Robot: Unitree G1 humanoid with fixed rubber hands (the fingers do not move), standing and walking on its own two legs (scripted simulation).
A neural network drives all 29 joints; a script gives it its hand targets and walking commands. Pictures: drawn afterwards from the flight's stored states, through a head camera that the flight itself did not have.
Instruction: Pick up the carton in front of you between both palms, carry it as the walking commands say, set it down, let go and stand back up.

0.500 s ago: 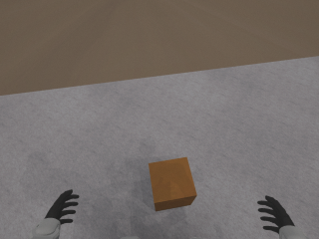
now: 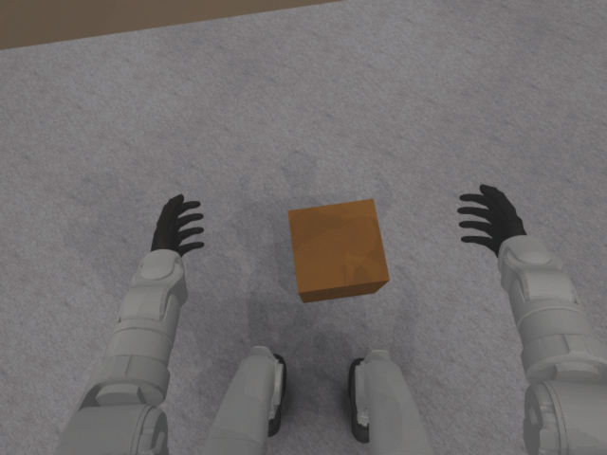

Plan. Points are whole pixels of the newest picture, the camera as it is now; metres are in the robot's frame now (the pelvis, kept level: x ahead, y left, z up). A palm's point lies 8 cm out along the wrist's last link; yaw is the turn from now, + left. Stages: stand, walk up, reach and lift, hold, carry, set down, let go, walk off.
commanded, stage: reach and lift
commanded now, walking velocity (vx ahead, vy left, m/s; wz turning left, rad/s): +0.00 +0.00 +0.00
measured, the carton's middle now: (335, 255) +0.47 -0.02 -0.56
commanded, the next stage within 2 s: none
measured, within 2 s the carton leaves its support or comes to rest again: neither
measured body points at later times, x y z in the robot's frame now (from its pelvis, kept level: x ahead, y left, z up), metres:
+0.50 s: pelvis -0.01 -0.02 -0.06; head +0.31 -0.04 +0.26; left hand +0.47 +0.17 -0.19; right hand +0.54 -0.20 -0.19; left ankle +0.07 +0.14 -0.65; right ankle +0.07 -0.11 -0.65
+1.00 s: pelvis -0.05 +0.00 -0.26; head +0.31 -0.03 +0.00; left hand +0.46 +0.18 -0.43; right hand +0.51 -0.20 -0.44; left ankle +0.06 +0.14 -0.65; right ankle +0.07 -0.11 -0.65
